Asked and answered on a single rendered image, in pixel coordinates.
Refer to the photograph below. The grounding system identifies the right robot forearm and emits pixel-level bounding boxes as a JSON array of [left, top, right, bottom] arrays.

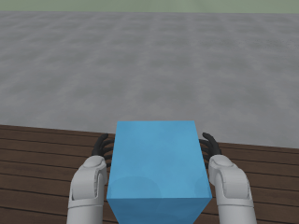
[[208, 154, 257, 224]]

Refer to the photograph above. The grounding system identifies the right robot hand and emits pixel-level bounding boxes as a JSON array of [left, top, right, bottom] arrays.
[[198, 133, 222, 169]]

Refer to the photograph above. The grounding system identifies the carton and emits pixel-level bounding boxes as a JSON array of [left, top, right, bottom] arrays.
[[107, 120, 213, 224]]

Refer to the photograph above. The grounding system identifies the left robot forearm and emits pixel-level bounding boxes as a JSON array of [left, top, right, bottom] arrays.
[[66, 155, 108, 224]]

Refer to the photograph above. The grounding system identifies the left robot hand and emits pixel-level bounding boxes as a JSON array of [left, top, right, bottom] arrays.
[[91, 133, 115, 168]]

